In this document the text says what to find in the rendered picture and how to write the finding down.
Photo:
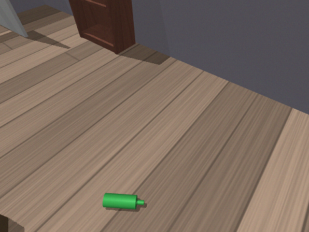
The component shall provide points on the bookshelf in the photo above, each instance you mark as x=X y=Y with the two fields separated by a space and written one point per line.
x=108 y=23

